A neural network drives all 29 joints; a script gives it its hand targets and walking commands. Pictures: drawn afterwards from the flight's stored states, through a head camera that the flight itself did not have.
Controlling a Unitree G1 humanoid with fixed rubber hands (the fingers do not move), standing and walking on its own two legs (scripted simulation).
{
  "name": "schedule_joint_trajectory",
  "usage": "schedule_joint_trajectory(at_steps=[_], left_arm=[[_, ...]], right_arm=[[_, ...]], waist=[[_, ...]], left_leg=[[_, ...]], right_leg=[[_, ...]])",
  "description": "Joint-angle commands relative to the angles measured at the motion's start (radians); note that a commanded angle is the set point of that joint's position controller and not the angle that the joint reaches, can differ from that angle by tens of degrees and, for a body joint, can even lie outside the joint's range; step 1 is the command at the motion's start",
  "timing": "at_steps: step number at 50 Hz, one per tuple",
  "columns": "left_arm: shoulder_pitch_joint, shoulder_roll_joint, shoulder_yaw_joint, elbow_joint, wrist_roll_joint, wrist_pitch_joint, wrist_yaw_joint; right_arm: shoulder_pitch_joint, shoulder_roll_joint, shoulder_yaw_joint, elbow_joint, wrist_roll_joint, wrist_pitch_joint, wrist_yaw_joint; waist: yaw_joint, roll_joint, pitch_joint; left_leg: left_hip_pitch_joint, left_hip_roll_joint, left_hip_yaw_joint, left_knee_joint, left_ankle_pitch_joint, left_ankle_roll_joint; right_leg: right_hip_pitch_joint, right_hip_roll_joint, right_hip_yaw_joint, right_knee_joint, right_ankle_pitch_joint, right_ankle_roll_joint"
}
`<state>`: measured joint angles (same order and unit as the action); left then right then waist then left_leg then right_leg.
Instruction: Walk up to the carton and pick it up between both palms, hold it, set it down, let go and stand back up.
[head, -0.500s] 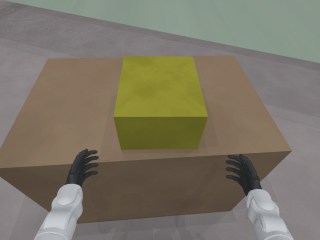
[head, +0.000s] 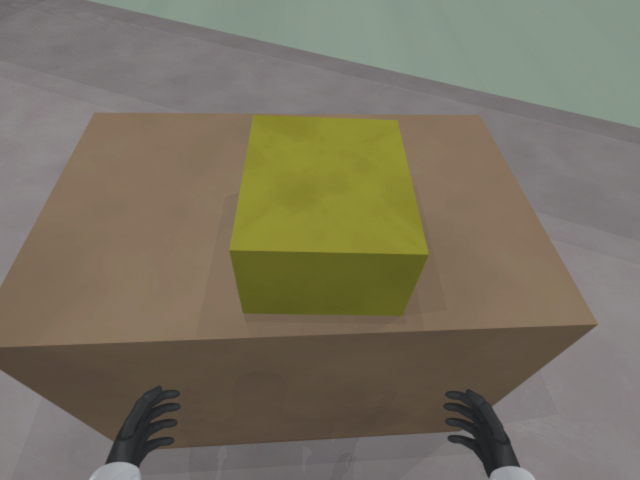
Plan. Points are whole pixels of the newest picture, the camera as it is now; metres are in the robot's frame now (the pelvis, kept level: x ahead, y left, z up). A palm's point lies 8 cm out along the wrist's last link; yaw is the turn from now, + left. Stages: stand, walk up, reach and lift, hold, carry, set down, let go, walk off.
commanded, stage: set down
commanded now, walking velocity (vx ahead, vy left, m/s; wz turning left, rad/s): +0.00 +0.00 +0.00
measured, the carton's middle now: (324, 211) +0.53 +0.00 -0.01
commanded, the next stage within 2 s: let go in 0.40 s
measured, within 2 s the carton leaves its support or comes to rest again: neither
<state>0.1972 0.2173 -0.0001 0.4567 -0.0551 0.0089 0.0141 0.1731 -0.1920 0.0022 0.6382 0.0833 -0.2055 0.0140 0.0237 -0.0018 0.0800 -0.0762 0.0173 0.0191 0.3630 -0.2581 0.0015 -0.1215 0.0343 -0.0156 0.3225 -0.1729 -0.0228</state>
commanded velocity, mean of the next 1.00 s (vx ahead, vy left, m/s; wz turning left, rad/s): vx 0.00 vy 0.00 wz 0.00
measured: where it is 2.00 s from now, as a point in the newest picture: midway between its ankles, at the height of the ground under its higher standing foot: outside the picture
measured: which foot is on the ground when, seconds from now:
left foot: down 0.00-1.00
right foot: down 0.00-1.00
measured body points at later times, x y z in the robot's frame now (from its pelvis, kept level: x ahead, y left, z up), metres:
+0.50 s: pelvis -0.02 -0.01 +0.00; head +0.00 +0.01 +0.45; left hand +0.14 +0.22 -0.10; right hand +0.14 -0.23 -0.09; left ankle -0.04 +0.11 -0.75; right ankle +0.00 -0.11 -0.75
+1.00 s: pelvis -0.02 -0.01 +0.00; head +0.00 +0.00 +0.44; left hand +0.15 +0.22 -0.10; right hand +0.13 -0.25 -0.09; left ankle -0.04 +0.11 -0.75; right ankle +0.00 -0.11 -0.75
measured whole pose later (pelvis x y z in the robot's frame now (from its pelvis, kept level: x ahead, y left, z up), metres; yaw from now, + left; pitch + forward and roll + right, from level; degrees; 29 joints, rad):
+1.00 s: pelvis -0.02 -0.01 +0.00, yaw +0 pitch -2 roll +0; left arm 0.17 0.23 -0.02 0.54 0.01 0.09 0.02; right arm 0.20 -0.18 -0.04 0.67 -0.03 -0.14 0.02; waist 0.01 -0.04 0.09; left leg -0.13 0.02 0.03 0.43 -0.25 -0.01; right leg -0.19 0.03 -0.03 0.42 -0.19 -0.04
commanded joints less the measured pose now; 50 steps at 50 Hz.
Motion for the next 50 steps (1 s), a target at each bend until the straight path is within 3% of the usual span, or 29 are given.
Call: schedule_joint_trajectory(at_steps=[1,2,4,12,20,30,36,41,44,46,47,48,50], left_arm=[[-0.009,0.063,0.032,-0.073,0.010,-0.005,-0.003],[-0.002,0.047,0.027,-0.037,0.025,0.011,-0.005],[-0.002,0.050,0.025,-0.061,0.019,0.011,-0.005],[-0.069,0.050,0.031,-0.035,0.062,0.078,0.012],[-0.111,0.081,0.021,-0.093,0.051,0.078,0.044],[-0.067,0.090,0.027,-0.031,0.036,0.101,0.006],[-0.108,0.105,0.023,-0.035,0.033,0.095,-0.005],[-0.117,0.113,0.021,-0.044,0.029,0.089,0.008],[-0.120,0.118,0.018,-0.065,0.031,0.087,0.019],[-0.100,0.111,0.013,-0.072,0.034,0.091,0.026],[0.074,0.167,0.069,0.054,0.137,0.017,-0.001],[0.079,0.178,0.068,0.068,0.135,-0.012,-0.016],[0.042,0.163,0.068,0.073,0.121,-0.040,-0.031]], right_arm=[[-0.031,-0.142,-0.063,-0.049,-0.034,-0.080,-0.004],[-0.023,-0.145,-0.061,0.007,-0.042,-0.078,0.000],[-0.029,-0.142,-0.060,-0.005,-0.037,-0.091,0.004],[-0.077,-0.121,-0.063,0.047,-0.075,-0.052,0.031],[-0.070,-0.100,-0.090,0.019,-0.101,-0.048,0.030],[-0.033,-0.085,-0.067,0.011,-0.101,-0.028,0.004],[-0.048,-0.087,-0.076,-0.049,-0.116,-0.021,-0.009],[-0.036,-0.072,-0.071,-0.073,-0.105,-0.012,-0.004],[-0.029,-0.066,-0.073,-0.078,-0.094,-0.005,0.003],[-0.018,-0.072,-0.078,-0.060,-0.093,-0.002,0.008],[0.083,-0.154,-0.093,0.016,-0.134,0.111,0.001],[0.098,-0.160,-0.100,0.000,-0.138,0.162,-0.002],[0.081,-0.162,-0.101,-0.010,-0.125,0.188,-0.002]], waist=[[-0.001,0.005,-0.192],[-0.006,0.009,-0.166],[-0.002,-0.013,-0.173],[0.006,0.037,-0.043],[-0.005,0.057,-0.112],[-0.016,-0.029,-0.096],[-0.017,-0.080,-0.069],[-0.007,-0.058,-0.084],[-0.009,-0.014,-0.091],[-0.017,0.017,-0.097],[0.013,0.108,-0.172],[-0.012,0.071,-0.180],[-0.016,0.043,-0.219]], left_leg=[[0.034,0.005,0.024,-0.001,0.416,-0.054],[0.050,0.010,0.019,0.006,0.443,-0.060],[0.060,0.011,0.019,0.015,0.475,-0.059],[-0.020,0.022,0.030,-0.040,0.260,-0.040],[-0.074,0.014,0.052,-0.034,0.158,-0.025],[-0.076,-0.015,0.053,-0.005,0.187,-0.014],[-0.093,-0.022,0.057,-0.012,0.101,-0.003],[-0.109,-0.022,0.059,-0.009,0.070,0.001],[-0.110,-0.016,0.060,-0.006,0.067,-0.006],[-0.112,-0.009,0.056,-0.012,0.076,-0.012],[-0.077,0.085,-0.027,0.059,0.202,-0.012],[-0.072,0.088,-0.029,0.082,0.124,-0.007],[-0.045,0.090,-0.032,0.092,0.132,-0.008]], right_leg=[[0.105,0.000,0.003,-0.004,0.250,-0.003],[0.082,0.005,0.000,-0.011,0.234,-0.008],[0.071,0.010,-0.006,-0.011,0.237,-0.007],[0.041,0.003,-0.007,-0.023,0.030,-0.029],[0.082,-0.018,0.009,0.016,0.031,-0.029],[0.093,-0.040,0.020,0.010,0.125,-0.006],[0.064,-0.051,0.032,-0.001,0.045,0.003],[0.057,-0.057,0.041,0.007,-0.008,-0.002],[0.048,-0.057,0.039,0.014,-0.019,-0.006],[0.063,-0.049,0.027,0.031,0.004,-0.011],[-0.004,-0.126,0.079,0.068,0.227,0.020],[-0.011,-0.127,0.087,0.075,0.234,0.028],[-0.025,-0.122,0.083,0.108,0.310,0.033]])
